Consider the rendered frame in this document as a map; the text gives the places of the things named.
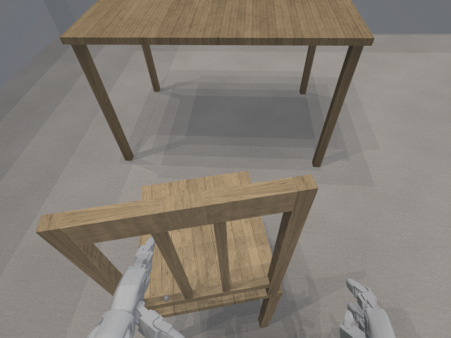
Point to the robot left forearm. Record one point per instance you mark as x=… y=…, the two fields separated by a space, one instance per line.
x=114 y=324

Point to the right robot hand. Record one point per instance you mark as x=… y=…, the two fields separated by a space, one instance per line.
x=373 y=321

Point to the table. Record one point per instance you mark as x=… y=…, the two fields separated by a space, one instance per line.
x=221 y=22

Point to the chair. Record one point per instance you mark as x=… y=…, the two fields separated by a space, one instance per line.
x=211 y=248

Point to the left robot hand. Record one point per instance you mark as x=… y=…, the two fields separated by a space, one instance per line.
x=130 y=291

